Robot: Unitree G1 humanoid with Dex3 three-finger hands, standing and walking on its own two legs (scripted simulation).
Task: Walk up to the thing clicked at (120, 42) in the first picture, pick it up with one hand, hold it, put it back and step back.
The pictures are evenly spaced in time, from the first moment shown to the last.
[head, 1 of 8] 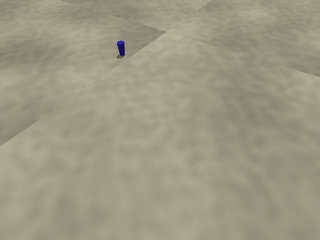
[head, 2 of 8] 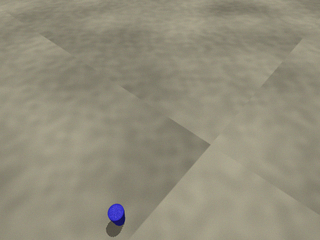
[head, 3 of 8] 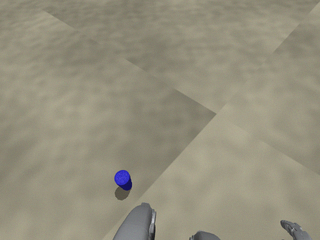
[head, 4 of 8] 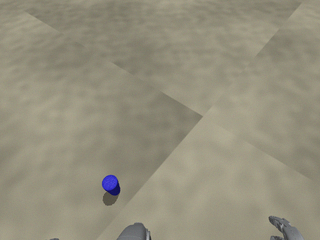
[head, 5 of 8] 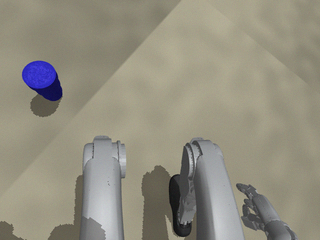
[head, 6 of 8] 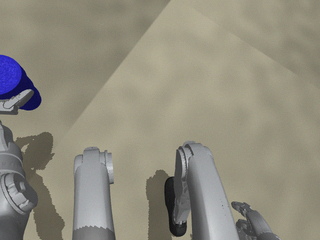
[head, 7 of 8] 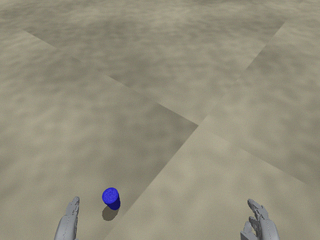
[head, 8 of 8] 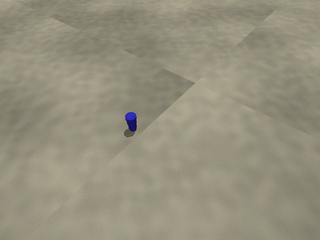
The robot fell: no
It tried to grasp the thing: yes
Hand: left
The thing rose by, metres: 0.66
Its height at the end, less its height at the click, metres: +0.00
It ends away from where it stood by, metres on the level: 0.03
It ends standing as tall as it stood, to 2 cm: yes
